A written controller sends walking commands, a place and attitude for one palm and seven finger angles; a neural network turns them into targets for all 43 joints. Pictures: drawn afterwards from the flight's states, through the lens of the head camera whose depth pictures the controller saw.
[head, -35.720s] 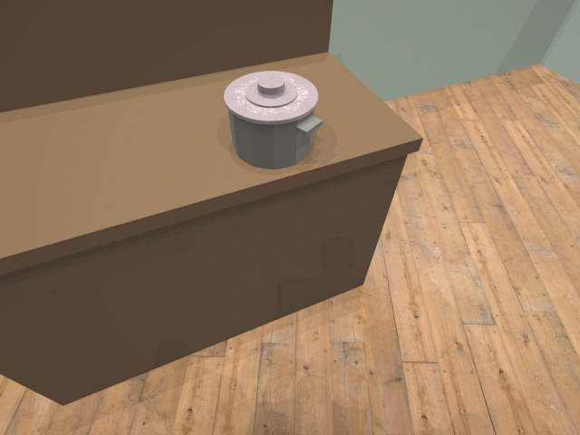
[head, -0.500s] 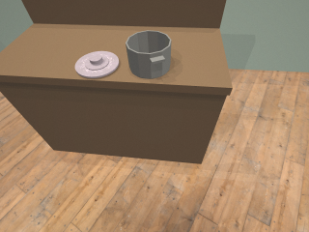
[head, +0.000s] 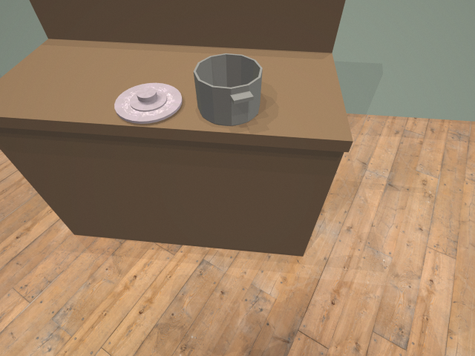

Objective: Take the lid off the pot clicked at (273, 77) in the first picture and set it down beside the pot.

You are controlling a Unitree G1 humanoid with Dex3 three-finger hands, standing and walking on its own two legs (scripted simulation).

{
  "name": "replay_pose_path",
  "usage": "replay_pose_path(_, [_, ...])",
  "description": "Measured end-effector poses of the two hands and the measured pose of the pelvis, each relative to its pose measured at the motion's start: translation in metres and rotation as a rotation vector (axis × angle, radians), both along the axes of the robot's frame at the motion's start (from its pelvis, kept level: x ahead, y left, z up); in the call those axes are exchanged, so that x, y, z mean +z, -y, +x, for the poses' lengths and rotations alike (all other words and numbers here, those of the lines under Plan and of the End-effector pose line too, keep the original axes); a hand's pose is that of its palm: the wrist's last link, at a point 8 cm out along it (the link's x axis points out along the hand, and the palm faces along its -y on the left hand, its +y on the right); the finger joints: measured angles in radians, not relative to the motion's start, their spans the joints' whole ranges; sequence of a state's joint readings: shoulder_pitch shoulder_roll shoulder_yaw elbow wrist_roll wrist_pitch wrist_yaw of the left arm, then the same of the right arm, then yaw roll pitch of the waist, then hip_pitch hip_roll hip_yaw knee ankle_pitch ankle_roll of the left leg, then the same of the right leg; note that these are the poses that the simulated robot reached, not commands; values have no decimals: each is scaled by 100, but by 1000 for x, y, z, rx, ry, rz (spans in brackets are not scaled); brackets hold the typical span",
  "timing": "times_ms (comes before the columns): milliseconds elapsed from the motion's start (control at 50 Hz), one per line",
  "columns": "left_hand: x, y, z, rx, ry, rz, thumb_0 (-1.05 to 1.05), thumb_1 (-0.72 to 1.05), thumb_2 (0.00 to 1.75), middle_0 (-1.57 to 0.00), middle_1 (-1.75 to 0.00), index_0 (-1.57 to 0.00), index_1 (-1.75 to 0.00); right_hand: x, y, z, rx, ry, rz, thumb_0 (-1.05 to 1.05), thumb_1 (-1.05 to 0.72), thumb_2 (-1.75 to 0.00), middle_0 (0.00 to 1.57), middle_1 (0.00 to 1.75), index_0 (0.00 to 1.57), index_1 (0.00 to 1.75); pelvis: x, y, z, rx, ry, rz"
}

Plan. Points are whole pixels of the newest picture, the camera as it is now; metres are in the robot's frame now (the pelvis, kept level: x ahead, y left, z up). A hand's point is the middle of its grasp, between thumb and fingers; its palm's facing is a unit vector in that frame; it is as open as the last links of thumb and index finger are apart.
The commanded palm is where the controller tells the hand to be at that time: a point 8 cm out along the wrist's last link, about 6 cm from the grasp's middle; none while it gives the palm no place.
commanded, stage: look to check the result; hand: left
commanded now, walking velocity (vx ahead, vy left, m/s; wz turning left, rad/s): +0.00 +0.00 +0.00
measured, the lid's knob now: (147, 94) +0.77 +0.29 +0.01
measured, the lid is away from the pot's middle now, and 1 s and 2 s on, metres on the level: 0.24 0.24 0.24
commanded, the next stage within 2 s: stand and wait in 0.40 s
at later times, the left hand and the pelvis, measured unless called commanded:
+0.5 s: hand out of the picture -0.01 +0.17 -0.18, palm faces +0.04 -0.98 -0.18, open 7.3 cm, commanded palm none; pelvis -0.01 +0.00 +0.00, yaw +0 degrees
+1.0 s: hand out of the picture -0.01 +0.17 -0.17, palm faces +0.04 -0.98 -0.19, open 7.3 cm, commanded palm none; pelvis -0.01 +0.00 +0.00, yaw +0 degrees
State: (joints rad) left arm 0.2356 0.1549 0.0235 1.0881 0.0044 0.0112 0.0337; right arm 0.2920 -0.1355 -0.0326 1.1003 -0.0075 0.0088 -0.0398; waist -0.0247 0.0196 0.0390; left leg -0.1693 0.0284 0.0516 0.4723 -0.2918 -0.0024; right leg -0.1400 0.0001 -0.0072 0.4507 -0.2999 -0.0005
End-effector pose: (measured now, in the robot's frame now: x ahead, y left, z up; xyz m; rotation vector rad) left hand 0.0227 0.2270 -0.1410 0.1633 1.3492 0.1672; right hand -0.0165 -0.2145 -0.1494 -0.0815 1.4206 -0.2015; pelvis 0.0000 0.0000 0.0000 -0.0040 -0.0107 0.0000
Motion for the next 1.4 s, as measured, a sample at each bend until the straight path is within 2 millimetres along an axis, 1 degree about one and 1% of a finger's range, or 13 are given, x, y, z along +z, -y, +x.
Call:
replay_pose_path(200, [-2,4,-25,17,-59,-19,0,92,90,-19,-30,-20,-30,0,-7,-5,2,-12,9,1,-91,-90,20,30,19,29,1,-3,-3,-1,2,1])
replay_pose_path(400, [-4,10,-38,27,-78,-33,1,92,90,-19,-30,-20,-30,0,-10,-9,3,-16,13,1,-91,-90,20,30,19,29,1,-4,-6,0,4,0])
replay_pose_path(540, [-4,11,-40,26,-80,-35,1,92,90,-19,-30,-20,-30,0,-10,-12,-2,-17,13,1,-91,-90,20,30,19,29,1,-3,-7,-2,3,0])
replay_pose_path(940, [-2,10,-40,25,-68,-24,1,92,90,-19,-30,-20,-30,-1,-11,-17,-5,-19,21,1,-91,-90,20,30,19,29,1,-2,-11,-3,5,2])
replay_pose_path(1400, [-2,17,-49,34,-78,-33,1,92,90,-19,-30,-20,-30,0,-7,-21,-2,-27,20,1,-91,-90,20,30,19,29,2,2,-13,2,5,2])
